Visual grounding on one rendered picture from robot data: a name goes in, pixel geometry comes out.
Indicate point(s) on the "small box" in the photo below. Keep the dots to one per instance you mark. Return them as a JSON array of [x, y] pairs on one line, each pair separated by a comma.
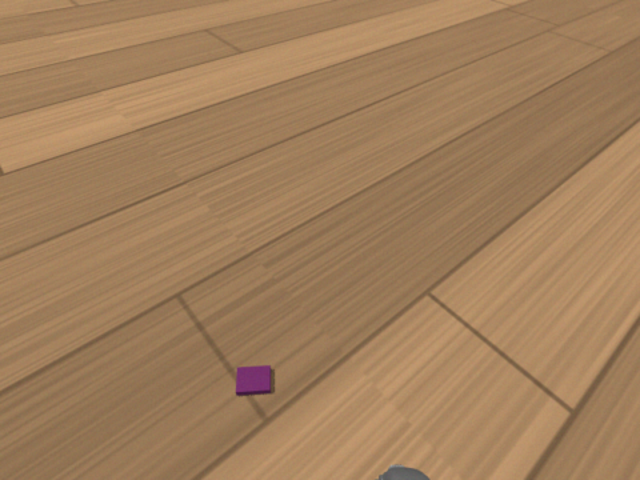
[[253, 380]]

